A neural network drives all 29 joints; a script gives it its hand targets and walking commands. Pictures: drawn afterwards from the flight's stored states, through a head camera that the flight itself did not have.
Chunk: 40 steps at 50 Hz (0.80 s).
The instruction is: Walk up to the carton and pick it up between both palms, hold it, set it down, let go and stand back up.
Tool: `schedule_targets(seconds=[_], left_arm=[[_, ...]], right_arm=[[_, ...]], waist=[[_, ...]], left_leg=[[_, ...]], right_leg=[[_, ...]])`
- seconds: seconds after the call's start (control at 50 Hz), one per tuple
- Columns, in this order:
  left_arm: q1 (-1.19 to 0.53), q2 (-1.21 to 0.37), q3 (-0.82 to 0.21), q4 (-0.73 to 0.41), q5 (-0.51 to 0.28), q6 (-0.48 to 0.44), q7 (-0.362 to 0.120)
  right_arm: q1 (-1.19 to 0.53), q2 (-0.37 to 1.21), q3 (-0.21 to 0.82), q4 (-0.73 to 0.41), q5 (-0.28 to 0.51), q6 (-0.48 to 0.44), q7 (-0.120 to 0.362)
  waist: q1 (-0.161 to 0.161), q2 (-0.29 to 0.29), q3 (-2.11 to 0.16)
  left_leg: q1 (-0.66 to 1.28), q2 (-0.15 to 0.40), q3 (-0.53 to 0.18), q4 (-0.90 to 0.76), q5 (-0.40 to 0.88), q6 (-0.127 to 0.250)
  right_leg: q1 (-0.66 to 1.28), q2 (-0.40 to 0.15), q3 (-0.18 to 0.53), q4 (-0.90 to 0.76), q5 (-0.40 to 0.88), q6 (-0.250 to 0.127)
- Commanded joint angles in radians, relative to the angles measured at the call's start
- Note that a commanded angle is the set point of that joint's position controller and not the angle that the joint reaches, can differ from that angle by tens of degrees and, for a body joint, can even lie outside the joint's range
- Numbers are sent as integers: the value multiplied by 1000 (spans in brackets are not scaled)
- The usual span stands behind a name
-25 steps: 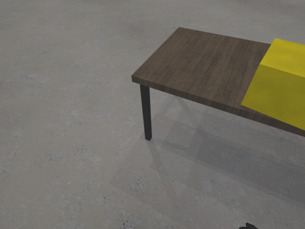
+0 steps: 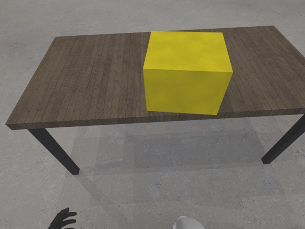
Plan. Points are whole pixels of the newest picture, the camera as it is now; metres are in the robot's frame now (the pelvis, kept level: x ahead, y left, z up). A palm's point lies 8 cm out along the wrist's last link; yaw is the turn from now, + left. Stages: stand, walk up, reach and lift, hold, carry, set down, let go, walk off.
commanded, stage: walk up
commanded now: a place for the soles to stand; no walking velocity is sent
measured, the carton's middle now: (183, 72) +0.67 -0.13 -0.01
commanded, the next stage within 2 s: none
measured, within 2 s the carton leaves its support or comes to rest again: neither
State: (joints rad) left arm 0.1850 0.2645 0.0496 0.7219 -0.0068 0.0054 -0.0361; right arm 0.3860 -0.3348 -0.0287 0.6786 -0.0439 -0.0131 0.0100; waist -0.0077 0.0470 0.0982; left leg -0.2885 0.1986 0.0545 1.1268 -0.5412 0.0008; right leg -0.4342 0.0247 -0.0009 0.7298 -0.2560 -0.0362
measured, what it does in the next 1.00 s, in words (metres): walks ahead, turning right: left foot, then right foot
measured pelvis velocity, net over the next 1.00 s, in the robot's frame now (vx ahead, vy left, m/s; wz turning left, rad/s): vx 0.20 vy -0.05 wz -0.27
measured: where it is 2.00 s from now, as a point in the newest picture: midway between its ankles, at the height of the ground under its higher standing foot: (166, 226)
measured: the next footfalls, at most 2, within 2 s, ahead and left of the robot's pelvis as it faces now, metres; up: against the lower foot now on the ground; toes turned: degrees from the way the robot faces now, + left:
left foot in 0.24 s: +0.26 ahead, +0.08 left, +0.00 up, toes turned -1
right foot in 0.52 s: +0.29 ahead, -0.18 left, +0.00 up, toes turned -6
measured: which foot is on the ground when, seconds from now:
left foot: up 0.00-0.22, down 0.24-1.00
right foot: down 0.00-0.24, up 0.26-0.50, down 0.52-1.00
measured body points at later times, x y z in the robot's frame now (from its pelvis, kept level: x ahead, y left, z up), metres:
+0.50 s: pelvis +0.18 -0.03 +0.02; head +0.20 -0.03 +0.46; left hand +0.35 +0.18 -0.11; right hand +0.14 -0.29 -0.10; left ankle +0.19 +0.11 -0.71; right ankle +0.24 -0.18 -0.69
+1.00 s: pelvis +0.20 -0.05 +0.01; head +0.21 -0.06 +0.46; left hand +0.42 +0.15 -0.09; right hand +0.24 -0.33 -0.11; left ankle +0.22 +0.08 -0.71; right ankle +0.25 -0.18 -0.71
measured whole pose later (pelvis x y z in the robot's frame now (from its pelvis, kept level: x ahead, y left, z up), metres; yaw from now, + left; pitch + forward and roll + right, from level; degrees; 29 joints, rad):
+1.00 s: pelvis +0.20 -0.05 +0.01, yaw -15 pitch -2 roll +1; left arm 0.10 0.26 0.00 0.80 0.01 0.02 0.00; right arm 0.25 -0.26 -0.01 0.74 0.00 0.01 0.00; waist 0.00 0.00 0.06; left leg -0.24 0.03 0.03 0.64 -0.37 -0.02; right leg -0.38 -0.01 -0.02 0.62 -0.21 -0.01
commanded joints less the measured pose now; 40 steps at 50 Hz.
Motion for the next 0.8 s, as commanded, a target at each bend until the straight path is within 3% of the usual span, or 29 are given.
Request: schedule_targets(seconds=[0.0,0.02,0.06,0.1,0.14,0.18,0.2,0.22,0.24,0.26,0.28,0.32,0.36,0.4,0.42,0.44,0.48,0.5,0.52,0.54,0.56,0.58,0.6,0.64,0.68,0.7,0.72,0.74,0.78], left_arm=[[157,190,51,-31,8,4,41],[143,146,35,-35,19,-10,36],[147,118,25,-32,38,-32,24],[153,109,25,-30,46,-35,13],[145,115,29,-29,49,-24,3],[104,120,23,-28,45,-10,-9],[103,102,14,-30,42,-5,-13],[121,48,-7,-37,38,-5,-10],[164,-17,-34,-50,37,-10,-8],[214,51,-14,-53,58,-2,3],[221,83,-7,-44,71,5,4],[175,93,-1,-50,70,3,4],[175,63,-6,-34,62,-7,-1],[170,3,-23,-19,44,-15,-1],[150,-18,-26,-14,39,-19,-1],[132,-23,-24,-10,40,-21,0],[147,-13,-15,-2,46,-27,9],[172,21,-9,-4,49,-34,14],[211,84,12,-14,59,-38,22],[231,160,32,-35,39,-30,30],[206,137,32,-38,-11,-16,46],[107,140,32,-54,-17,-4,64],[47,118,21,-52,-3,6,73],[-14,87,-2,-49,27,11,71],[-69,98,-13,-45,43,10,62],[-82,106,-19,-40,36,8,55],[-66,85,-28,-48,18,4,48],[-66,69,-26,-38,-2,8,47],[-84,49,-31,-15,16,11,49]], right_arm=[[23,-42,5,-117,14,-39,9],[67,-47,3,-91,4,-43,5],[90,-28,1,-72,-3,-40,0],[64,-6,2,-79,2,-40,-7],[47,12,-1,-85,3,-45,-12],[86,22,-12,-77,-5,-54,-20],[124,14,-22,-76,-14,-58,-29],[168,-13,-32,-86,-22,-61,-38],[185,-100,-43,-95,-25,-62,-55],[156,-126,-60,-77,-2,-49,-72],[117,-96,-49,-50,15,-46,-74],[70,-46,-27,-24,14,-61,-60],[40,-24,-15,-1,11,-79,-53],[-23,-23,-10,4,4,-82,-43],[-22,-38,-14,4,1,-76,-35],[-5,-50,-17,6,3,-65,-28],[-35,-63,-10,-4,20,-35,-21],[-23,-64,0,-5,27,-20,-15],[16,-40,10,-12,30,-9,-8],[98,17,33,-24,43,13,-12],[53,32,35,-24,42,44,-27],[10,39,39,-31,45,59,-34],[4,41,42,-18,40,59,-40],[73,10,28,31,31,50,-48],[92,3,12,54,30,33,-39],[71,-8,6,34,27,19,-35],[17,-49,-5,4,23,6,-33],[-44,-83,-13,-2,40,4,-27],[-94,-70,-12,3,56,9,-14]], waist=[[61,-179,-51],[42,-184,-65],[30,-201,-96],[37,-203,-87],[34,-200,-75],[-13,-148,-80],[-42,-109,-79],[-73,-19,-77],[-74,127,-74],[-25,60,26],[-13,40,75],[-27,76,74],[-19,109,34],[13,137,-1],[8,156,-25],[-3,158,-48],[25,104,-77],[39,51,-92],[58,-42,-153],[60,-216,-260],[60,-145,-247],[48,-174,-158],[32,-186,-140],[-3,-209,-141],[-33,-175,-165],[-38,-157,-174],[-11,-85,-180],[27,-47,-149],[31,-24,-91]], left_leg=[[-342,-24,-63,16,19,13],[-257,-27,-57,-50,30,11],[-188,-64,-25,-126,33,3],[-167,-87,-3,-236,84,-3],[-84,-121,27,-344,182,10],[122,-168,69,-485,311,37],[243,-175,56,-526,305,49],[326,-67,-96,-608,169,77],[282,223,-499,-865,-206,144],[176,367,-692,-975,-358,217],[133,350,-634,-970,-332,245],[127,270,-412,-954,-156,220],[104,212,-210,-916,177,203],[24,133,6,-798,591,170],[8,99,76,-728,753,159],[23,82,99,-670,852,150],[-6,40,141,-537,822,104],[-48,17,145,-474,747,75],[-112,-22,144,-362,530,35],[-101,-117,121,-118,57,-16],[-49,-103,-38,-66,-189,-22],[-94,-100,-55,-62,-192,-28],[-105,-88,-67,-107,-168,-32],[-21,-100,-39,-292,-72,-35],[82,-145,2,-499,162,-14],[124,-126,-46,-576,321,14],[94,-41,-161,-614,409,49],[2,8,-203,-643,427,86],[-78,-9,-170,-660,388,87]], right_leg=[[258,-261,490,-420,-219,-187],[196,-232,428,-415,-130,-179],[157,-203,377,-393,8,-196],[128,-184,365,-384,13,-199],[61,-150,342,-366,-59,-180],[-79,-95,314,-297,-248,-133],[-177,-65,309,-235,-371,-96],[-285,-12,272,-95,-428,-40],[-338,97,145,233,-364,45],[-374,45,96,386,-391,75],[-391,-14,112,435,-304,90],[-377,-53,118,407,-221,106],[-270,-73,90,338,-147,108],[-71,-76,39,161,-77,81],[14,-50,-11,105,-29,63],[63,-16,-54,75,48,50],[211,24,-106,-98,260,22],[299,20,-75,-181,396,6],[412,-82,60,-165,629,-18],[410,-346,380,-219,735,-159],[284,-385,443,-266,583,-214],[206,-364,419,-300,504,-243],[189,-339,389,-305,455,-231],[147,-287,297,-273,494,-184],[137,-247,238,-212,510,-126],[104,-234,217,-188,465,-95],[90,-182,174,-143,334,-52],[136,-82,68,-97,191,-31],[192,-78,71,-113,193,-23]])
